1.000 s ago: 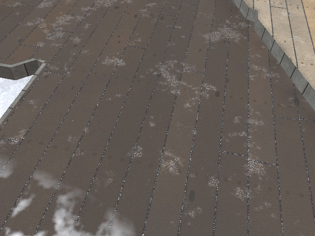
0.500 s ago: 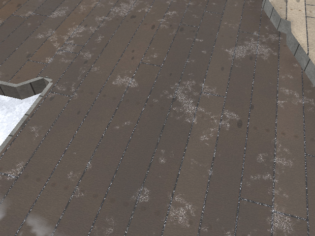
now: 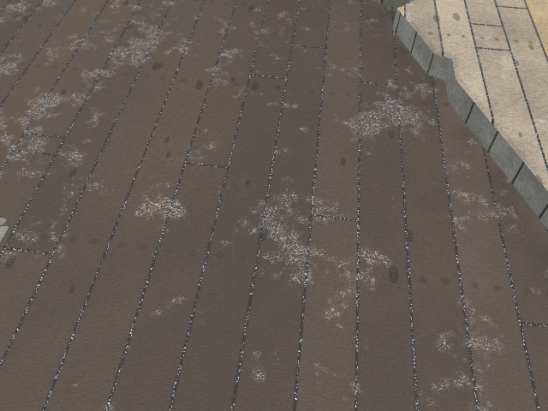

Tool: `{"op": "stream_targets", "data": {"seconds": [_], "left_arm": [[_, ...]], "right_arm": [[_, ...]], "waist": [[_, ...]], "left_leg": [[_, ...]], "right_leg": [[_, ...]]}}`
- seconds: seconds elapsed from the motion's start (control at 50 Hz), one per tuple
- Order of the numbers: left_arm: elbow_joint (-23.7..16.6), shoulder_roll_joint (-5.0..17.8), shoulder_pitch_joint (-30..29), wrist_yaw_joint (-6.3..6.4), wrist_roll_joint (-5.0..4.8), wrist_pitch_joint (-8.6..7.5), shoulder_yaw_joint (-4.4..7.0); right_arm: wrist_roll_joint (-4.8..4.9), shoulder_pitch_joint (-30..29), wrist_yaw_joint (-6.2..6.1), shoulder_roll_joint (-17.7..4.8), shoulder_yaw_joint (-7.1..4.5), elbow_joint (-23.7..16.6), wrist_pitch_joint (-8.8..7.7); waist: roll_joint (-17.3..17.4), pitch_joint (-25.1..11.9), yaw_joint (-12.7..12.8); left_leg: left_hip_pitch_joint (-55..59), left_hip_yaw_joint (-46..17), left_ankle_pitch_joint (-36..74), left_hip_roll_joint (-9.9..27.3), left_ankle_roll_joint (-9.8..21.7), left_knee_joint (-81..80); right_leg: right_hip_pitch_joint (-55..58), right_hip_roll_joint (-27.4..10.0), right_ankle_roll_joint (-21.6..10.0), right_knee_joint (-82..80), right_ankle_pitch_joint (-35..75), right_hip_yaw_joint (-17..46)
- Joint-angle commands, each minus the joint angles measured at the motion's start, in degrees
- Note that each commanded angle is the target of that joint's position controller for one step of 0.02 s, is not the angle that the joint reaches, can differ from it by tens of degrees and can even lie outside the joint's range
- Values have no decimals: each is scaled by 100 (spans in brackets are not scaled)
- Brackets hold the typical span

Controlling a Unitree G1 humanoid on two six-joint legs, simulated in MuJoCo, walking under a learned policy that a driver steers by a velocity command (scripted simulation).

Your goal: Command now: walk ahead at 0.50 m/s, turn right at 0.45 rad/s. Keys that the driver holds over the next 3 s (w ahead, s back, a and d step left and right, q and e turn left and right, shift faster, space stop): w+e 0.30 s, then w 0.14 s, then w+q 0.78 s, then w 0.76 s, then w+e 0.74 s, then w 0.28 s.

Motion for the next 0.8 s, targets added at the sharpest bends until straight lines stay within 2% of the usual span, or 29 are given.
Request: {"op": "stream_targets", "data": {"seconds": [0.02,0.08,0.12,0.16,0.22,0.26,0.3,0.32,0.34,0.36,0.38,0.4,0.42,0.44,0.46,0.48,0.5,0.54,0.58,0.6,0.66,0.7,0.76,0.8], "left_arm": [[-348,77,175,3,24,137,70],[-532,116,-237,-54,79,147,102],[-646,72,-550,-136,102,116,80],[-821,-4,-1012,-212,124,105,23],[-1093,-37,-1551,-322,115,105,-27],[-1260,19,-1732,-392,98,111,-20],[-1355,187,-1568,-431,80,121,57],[-1320,316,-1237,-428,79,128,129],[-1161,536,-513,-410,66,129,259],[-883,897,446,-321,65,144,459],[-687,1474,1015,-188,81,174,593],[-800,1620,966,-217,142,85,520],[-764,1077,953,-249,177,28,362],[-776,869,616,-251,155,-33,305],[-881,656,109,-250,141,-70,233],[-941,398,-249,-246,204,-93,154],[-941,342,-350,-238,281,-134,134],[-830,350,-287,-214,260,-227,130],[-715,495,-128,-145,274,-277,159],[-658,477,6,-110,281,-286,155],[-610,515,61,-43,317,-292,135],[-592,553,62,-17,301,-301,122],[-441,578,339,18,266,-263,124],[-361,595,497,37,240,-175,132]], "right_arm": [[-4,-77,-67,-669,-143,-213,-108],[-34,69,-165,-776,-189,-155,-71],[-19,141,-209,-814,-195,-160,-43],[12,306,-247,-940,-231,-139,-9],[78,633,-261,-1024,-271,-66,85],[132,711,-253,-1088,-303,-52,165],[186,595,-263,-1259,-349,-118,239],[211,574,-268,-1327,-362,-126,276],[224,487,-264,-1368,-354,-132,315],[210,454,-261,-1307,-309,-150,308],[9,631,-232,-766,-156,-324,238],[134,987,-146,-391,12,-460,-5],[414,239,-80,-857,-113,-539,-157],[469,-55,-68,-882,-118,-615,-223],[349,-49,-122,-858,-131,-489,-222],[255,-2,-151,-889,-182,-400,-144],[266,203,-138,-871,-199,-327,-35],[258,329,-128,-709,-182,-255,141],[226,36,-145,-634,-158,-337,234],[208,-106,-142,-632,-158,-369,249],[222,-430,-88,-581,-140,-486,215],[218,-724,-26,-494,-92,-583,190],[212,-1158,70,-381,-12,-783,179],[212,-1366,163,-365,16,-948,171]], "waist": [[740,-92,157],[537,75,116],[507,149,42],[478,271,-118],[425,453,-301],[488,481,-289],[698,230,-64],[820,-8,154],[840,-378,590],[671,-872,1059],[-554,-1338,914],[-1029,-2211,476],[-271,-1860,769],[-221,-1166,665],[224,-832,413],[237,-592,218],[11,-574,57],[38,-413,-58],[86,-182,-3],[103,-100,75],[13,15,193],[-16,122,298],[21,345,488],[42,420,543]], "left_leg": [[510,-1190,639,1696,794,-1496],[699,-626,871,1613,749,-1583],[780,-188,1078,1470,630,-1585],[883,35,1004,1535,611,-1650],[1492,283,1271,1676,580,-1447],[1871,424,1867,1771,513,-1154],[2054,585,3697,1793,406,-522],[2063,617,4647,1783,363,38],[1911,690,5079,1666,264,978],[1098,777,4358,1441,45,2282],[-982,743,540,903,-238,4318],[-2345,-542,-2632,-102,-382,5717],[-2963,-1172,-2315,173,-270,5959],[-3164,-1091,-1835,442,-130,5688],[-2851,-1107,-1385,755,-92,5242],[-2504,-1105,-1078,920,-84,4941],[-2065,-1190,-916,1038,-89,4829],[-1965,-1199,-717,1110,-141,4454],[-2342,-1193,-202,1095,-219,4008],[-2548,-1234,98,1040,-228,3750],[-2661,-1299,1158,815,-206,2693],[-2543,-1079,1652,689,-162,2038],[-2692,-881,1739,579,-64,1447],[-2928,-745,1379,497,33,1234]], "right_leg": [[-746,-455,23,-170,524,391],[-1128,-379,117,-955,1306,411],[-1043,-310,114,-1635,1819,202],[-969,-279,96,-2140,2071,-73],[-1157,-191,-9,-2660,1902,-329],[-1127,-80,-127,-2861,1485,-516],[-515,253,-321,-2930,923,-846],[33,488,-440,-2922,613,-983],[987,744,-607,-3195,668,-1055],[2587,832,-822,-3574,1094,-813],[4404,-491,-1335,-3638,1042,1352],[5348,-1635,-2275,-4734,384,4420],[5208,-1507,-1896,-5062,498,3870],[4479,-1323,-1629,-4999,912,2881],[3645,-1110,-1381,-4958,1547,2109],[2941,-941,-1270,-5147,1820,1611],[2454,-914,-1270,-5315,1972,1402],[2146,-794,-1184,-5569,2243,875],[2101,-737,-1098,-5789,2371,476],[2203,-675,-996,-5807,2605,253],[2362,-587,-786,-5965,2411,-245],[2447,-568,-665,-6078,2262,-552],[2988,-735,-591,-6047,2439,-805],[3547,-908,-562,-5781,2930,-925]]}}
